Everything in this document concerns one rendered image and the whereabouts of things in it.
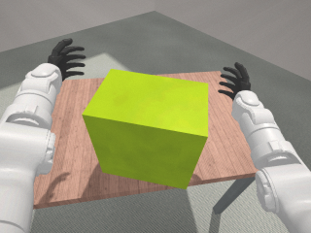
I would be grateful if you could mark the left robot upper arm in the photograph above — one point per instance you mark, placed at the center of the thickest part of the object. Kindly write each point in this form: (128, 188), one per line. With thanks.
(25, 153)

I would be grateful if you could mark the left robot hand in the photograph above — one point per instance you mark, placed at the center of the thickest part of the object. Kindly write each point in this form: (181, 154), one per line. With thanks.
(59, 58)

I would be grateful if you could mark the right robot upper arm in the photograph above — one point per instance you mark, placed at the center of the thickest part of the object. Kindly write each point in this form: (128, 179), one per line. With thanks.
(285, 190)

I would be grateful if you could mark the left robot forearm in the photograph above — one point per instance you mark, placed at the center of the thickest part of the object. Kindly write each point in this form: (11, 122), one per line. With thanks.
(34, 102)

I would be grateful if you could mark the table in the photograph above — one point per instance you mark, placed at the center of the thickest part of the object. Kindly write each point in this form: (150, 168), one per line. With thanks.
(76, 175)

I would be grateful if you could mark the right robot forearm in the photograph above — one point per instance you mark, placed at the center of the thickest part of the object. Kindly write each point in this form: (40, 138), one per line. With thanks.
(266, 142)

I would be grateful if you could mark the right robot hand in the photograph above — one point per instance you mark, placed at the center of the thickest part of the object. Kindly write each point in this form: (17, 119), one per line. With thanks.
(242, 80)

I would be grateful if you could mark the carton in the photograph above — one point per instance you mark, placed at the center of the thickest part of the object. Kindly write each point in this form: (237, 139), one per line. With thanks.
(148, 128)

